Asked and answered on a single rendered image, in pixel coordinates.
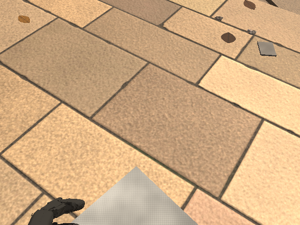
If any left robot hand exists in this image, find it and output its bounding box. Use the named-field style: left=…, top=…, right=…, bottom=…
left=28, top=197, right=85, bottom=225

